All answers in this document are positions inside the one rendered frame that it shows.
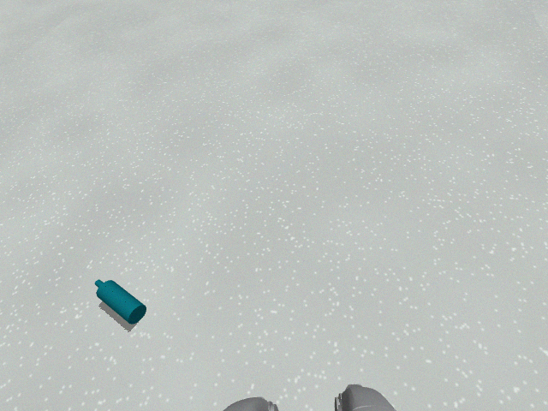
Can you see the bottle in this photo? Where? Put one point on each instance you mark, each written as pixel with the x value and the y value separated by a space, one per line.
pixel 121 301

